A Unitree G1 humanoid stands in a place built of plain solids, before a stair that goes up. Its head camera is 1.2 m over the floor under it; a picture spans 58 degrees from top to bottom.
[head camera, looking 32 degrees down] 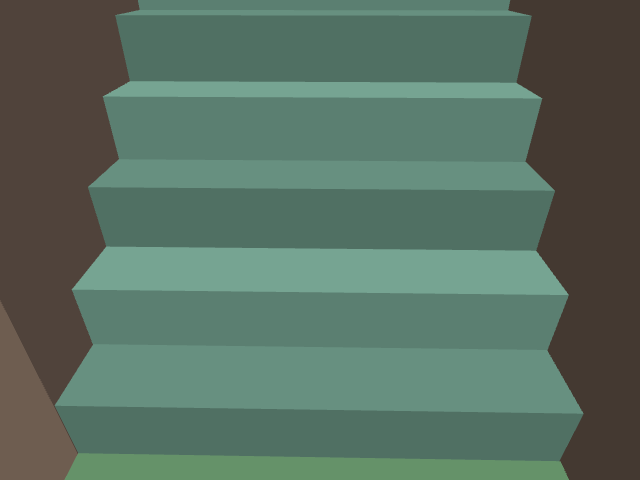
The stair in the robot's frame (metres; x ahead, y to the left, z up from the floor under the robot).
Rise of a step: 0.21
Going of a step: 0.23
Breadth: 1.40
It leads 1 degrees to the right of straight ahead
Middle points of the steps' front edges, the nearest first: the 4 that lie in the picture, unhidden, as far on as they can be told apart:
0.73 0.01 0.21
0.96 0.00 0.43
1.18 0.00 0.64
1.41 0.00 0.86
